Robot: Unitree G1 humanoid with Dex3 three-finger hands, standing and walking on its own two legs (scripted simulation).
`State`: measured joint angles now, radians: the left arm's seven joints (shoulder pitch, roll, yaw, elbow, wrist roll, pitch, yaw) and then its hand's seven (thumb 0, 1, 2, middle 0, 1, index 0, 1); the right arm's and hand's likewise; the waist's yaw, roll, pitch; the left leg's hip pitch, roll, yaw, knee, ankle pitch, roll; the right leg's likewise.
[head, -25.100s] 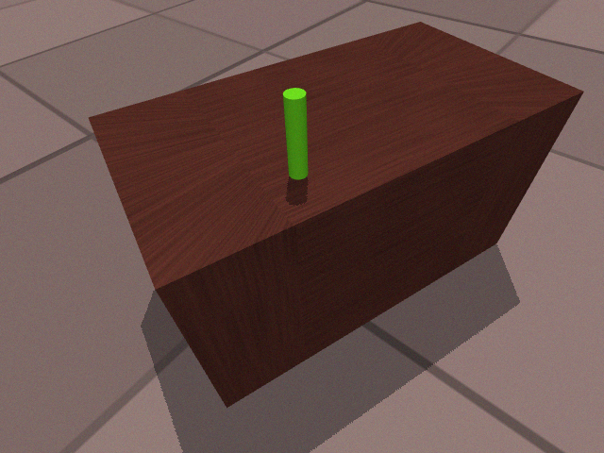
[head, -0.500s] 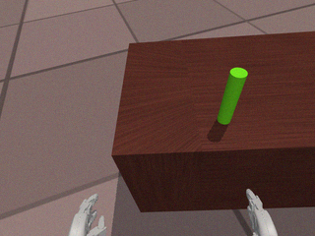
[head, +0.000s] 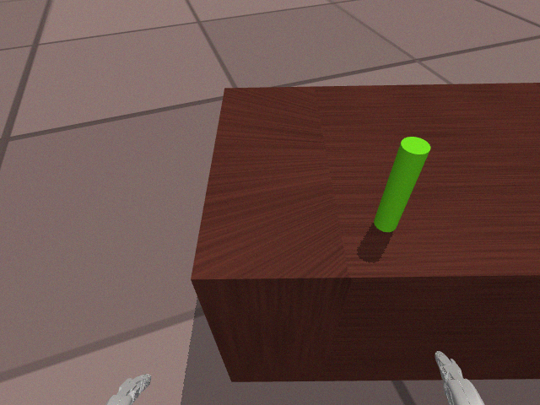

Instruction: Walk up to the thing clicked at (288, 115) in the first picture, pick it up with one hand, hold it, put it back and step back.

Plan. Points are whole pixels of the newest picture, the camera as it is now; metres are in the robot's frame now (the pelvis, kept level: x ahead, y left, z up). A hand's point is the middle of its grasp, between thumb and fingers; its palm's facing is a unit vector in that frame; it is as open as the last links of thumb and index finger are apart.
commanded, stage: home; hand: right
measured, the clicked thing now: (398, 189) +0.48 -0.20 +0.04
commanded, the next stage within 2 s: stand in 1.80 s
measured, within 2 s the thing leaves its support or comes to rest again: neither
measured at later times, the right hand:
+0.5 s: hand out of the picture +0.02 -0.27 -0.13, palm faces -0.06 +0.93 -0.37, open 17.4 cm
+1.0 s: hand out of the picture +0.04 -0.27 -0.13, palm faces -0.07 +0.93 -0.37, open 17.4 cm
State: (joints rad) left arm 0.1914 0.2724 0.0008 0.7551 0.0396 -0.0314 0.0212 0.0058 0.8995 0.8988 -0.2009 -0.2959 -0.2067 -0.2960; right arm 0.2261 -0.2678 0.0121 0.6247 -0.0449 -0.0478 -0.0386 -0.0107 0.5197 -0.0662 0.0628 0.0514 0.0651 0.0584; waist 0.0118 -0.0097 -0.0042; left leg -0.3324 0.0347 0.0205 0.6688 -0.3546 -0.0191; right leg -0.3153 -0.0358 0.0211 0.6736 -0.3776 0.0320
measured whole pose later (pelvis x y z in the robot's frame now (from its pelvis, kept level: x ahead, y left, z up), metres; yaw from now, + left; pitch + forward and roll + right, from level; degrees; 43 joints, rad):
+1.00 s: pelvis -0.02 -0.01 +0.02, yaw +0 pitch -2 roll +0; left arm 0.14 0.36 0.00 1.14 0.01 0.00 -0.01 0.00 0.90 0.90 -0.20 -0.30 -0.21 -0.30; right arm 0.16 -0.36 0.03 1.11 -0.02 -0.01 0.00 -0.01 0.52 -0.06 0.06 0.05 0.06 0.06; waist 0.00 -0.01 0.05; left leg -0.16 0.05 0.01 0.39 -0.18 -0.03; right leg -0.13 -0.02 0.00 0.37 -0.20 0.02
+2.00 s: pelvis -0.01 +0.01 +0.03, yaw +1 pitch -2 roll +0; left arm 0.13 0.35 0.00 1.14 0.01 0.00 0.00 0.00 0.90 0.90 -0.20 -0.30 -0.20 -0.30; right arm 0.12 -0.35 0.00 1.13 -0.02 -0.01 0.00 -0.01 0.45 -0.12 0.09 0.10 0.10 0.10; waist 0.00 -0.01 0.05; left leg -0.12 0.02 0.02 0.34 -0.18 -0.01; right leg -0.09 -0.05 0.01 0.32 -0.19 0.04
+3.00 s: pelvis +0.00 +0.01 +0.03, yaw +1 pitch -2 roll +0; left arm 0.13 0.35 0.00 1.12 0.01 0.00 0.00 0.00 0.90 0.90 -0.20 -0.30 -0.20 -0.30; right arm 0.11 -0.35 0.00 1.12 -0.01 -0.01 0.00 0.00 -0.90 -0.90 0.20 0.30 0.21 0.30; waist 0.00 -0.01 0.06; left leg -0.12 0.02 0.01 0.34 -0.19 -0.01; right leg -0.08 -0.05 0.00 0.31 -0.20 0.05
